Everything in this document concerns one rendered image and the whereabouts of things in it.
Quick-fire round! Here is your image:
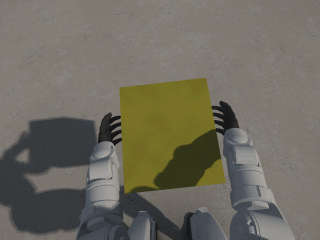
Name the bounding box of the robot left shin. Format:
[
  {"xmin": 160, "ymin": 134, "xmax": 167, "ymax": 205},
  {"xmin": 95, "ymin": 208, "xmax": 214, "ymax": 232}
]
[{"xmin": 133, "ymin": 211, "xmax": 151, "ymax": 220}]

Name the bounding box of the left robot forearm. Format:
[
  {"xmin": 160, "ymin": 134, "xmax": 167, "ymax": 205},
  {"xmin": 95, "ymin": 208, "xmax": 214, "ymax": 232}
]
[{"xmin": 75, "ymin": 141, "xmax": 124, "ymax": 240}]

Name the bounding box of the left robot hand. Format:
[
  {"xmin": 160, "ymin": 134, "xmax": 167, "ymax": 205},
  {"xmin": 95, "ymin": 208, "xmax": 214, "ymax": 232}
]
[{"xmin": 98, "ymin": 112, "xmax": 122, "ymax": 146}]

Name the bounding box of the right robot forearm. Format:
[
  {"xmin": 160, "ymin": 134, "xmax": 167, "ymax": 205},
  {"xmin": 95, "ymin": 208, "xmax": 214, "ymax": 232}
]
[{"xmin": 223, "ymin": 128, "xmax": 295, "ymax": 239}]

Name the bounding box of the left robot upper arm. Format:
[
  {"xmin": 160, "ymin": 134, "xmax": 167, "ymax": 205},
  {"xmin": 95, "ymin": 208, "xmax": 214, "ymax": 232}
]
[{"xmin": 78, "ymin": 224, "xmax": 130, "ymax": 240}]

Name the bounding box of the right robot hand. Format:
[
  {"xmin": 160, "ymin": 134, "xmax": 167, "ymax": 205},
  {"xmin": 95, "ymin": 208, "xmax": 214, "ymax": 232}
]
[{"xmin": 211, "ymin": 101, "xmax": 239, "ymax": 136}]

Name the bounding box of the carton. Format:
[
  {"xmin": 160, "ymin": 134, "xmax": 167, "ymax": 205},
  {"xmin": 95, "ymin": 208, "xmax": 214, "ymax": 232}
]
[{"xmin": 119, "ymin": 78, "xmax": 226, "ymax": 194}]

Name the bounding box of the right robot upper arm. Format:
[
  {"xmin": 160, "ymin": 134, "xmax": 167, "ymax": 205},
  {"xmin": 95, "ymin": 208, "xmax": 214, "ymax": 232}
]
[{"xmin": 229, "ymin": 210, "xmax": 294, "ymax": 240}]

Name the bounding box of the right robot thigh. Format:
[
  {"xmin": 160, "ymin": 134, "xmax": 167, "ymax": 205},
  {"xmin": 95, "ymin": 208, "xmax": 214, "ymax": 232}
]
[{"xmin": 190, "ymin": 212, "xmax": 228, "ymax": 240}]

